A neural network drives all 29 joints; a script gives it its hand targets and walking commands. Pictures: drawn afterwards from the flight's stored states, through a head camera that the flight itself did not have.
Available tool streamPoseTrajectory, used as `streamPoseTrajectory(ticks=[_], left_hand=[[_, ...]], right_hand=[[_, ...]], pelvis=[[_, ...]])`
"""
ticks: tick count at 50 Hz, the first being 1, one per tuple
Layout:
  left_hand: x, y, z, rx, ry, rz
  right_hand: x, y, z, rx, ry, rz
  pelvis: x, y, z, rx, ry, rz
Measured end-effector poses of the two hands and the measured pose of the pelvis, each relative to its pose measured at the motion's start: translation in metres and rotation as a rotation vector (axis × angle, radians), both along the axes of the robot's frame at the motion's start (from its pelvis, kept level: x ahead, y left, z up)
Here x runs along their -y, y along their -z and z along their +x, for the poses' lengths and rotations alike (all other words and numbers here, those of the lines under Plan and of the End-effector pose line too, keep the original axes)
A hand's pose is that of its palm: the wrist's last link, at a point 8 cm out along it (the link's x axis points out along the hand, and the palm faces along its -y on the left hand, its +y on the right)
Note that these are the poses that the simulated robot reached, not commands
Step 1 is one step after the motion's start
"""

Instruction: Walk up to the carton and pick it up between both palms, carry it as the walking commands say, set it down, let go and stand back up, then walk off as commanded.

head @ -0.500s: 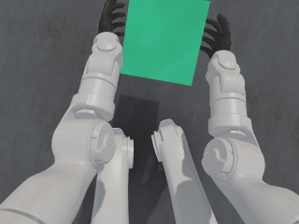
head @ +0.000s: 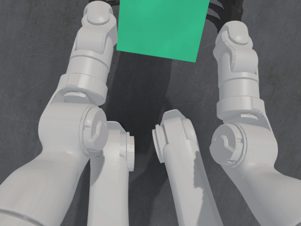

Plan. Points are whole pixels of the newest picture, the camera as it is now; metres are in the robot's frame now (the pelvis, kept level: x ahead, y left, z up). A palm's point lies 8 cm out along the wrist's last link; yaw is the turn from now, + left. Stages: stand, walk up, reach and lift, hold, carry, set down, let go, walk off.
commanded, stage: set down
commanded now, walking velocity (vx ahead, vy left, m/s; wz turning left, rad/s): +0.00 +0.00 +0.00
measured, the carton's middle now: (161, 15) +0.55 -0.08 -0.23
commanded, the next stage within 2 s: none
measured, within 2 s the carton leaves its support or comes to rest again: rests again in 1.58 s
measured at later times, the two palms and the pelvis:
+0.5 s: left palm (104, 9) +0.56 +0.05 -0.19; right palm (221, 24) +0.50 -0.21 -0.18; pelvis +0.01 +0.00 -0.02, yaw +0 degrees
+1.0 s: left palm (105, 15) +0.55 +0.05 -0.21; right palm (218, 30) +0.49 -0.21 -0.20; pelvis +0.01 +0.00 -0.03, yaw +0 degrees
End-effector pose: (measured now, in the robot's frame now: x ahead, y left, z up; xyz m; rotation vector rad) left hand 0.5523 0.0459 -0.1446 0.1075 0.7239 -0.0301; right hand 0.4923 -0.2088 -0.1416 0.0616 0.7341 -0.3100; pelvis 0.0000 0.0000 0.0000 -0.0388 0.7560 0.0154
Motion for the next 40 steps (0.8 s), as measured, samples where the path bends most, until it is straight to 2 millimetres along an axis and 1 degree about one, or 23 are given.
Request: streamPoseTrajectory(ticks=[6,12,20,28,40], left_hand=[[-0.001,0.019,-0.001,-0.032,0.016,0.007],[0.001,0.03,0.004,-0.041,0.032,0.005],[0.0,0.039,0.007,-0.039,0.041,0.003],[-0.001,0.047,0.004,-0.052,0.049,0.006],[-0.001,0.052,0.001,-0.063,0.069,0.006]], right_hand=[[0.001,0.019,0.001,-0.027,-0.014,0.011],[0.004,0.03,0.005,-0.032,-0.026,0.013],[0.006,0.037,0.009,-0.025,-0.029,0.019],[0.005,0.045,0.006,-0.033,-0.034,0.026],[0.007,0.052,0.002,-0.04,-0.046,0.032]], pelvis=[[0.0,0.007,0.002,0.032,-0.002,0.004],[0.0,0.012,0.007,0.049,-0.003,0.006],[0.0,0.019,0.011,0.066,0.001,0.005],[-0.002,0.024,0.01,0.087,0.003,0.005],[-0.004,0.029,0.005,0.124,0.003,0.005]])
